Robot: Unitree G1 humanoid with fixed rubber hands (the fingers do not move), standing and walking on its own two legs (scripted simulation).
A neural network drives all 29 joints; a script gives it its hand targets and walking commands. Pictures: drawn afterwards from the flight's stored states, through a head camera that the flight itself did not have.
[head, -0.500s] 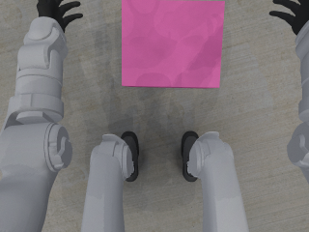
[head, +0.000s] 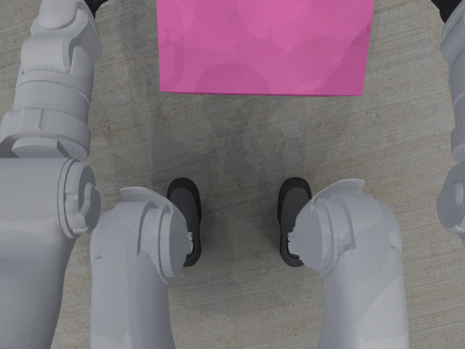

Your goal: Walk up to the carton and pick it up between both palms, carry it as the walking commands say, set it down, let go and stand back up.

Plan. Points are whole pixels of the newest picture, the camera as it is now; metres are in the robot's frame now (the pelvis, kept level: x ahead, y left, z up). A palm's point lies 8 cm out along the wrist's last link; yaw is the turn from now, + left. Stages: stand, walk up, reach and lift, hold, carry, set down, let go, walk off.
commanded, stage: reach and lift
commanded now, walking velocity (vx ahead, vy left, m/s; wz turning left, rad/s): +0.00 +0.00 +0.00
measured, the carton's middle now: (259, 17) +0.55 -0.05 -0.31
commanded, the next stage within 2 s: none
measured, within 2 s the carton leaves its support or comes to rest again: neither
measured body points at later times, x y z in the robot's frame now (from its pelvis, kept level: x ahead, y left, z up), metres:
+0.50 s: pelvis +0.00 +0.00 -0.05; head +0.38 -0.02 +0.18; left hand +0.56 +0.19 -0.25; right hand +0.54 -0.27 -0.24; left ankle +0.12 +0.13 -0.36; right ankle +0.11 -0.12 -0.36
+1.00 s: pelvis +0.00 +0.00 -0.04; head +0.38 -0.02 +0.18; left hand +0.56 +0.16 -0.25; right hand +0.54 -0.24 -0.24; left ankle +0.12 +0.13 -0.36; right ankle +0.11 -0.12 -0.36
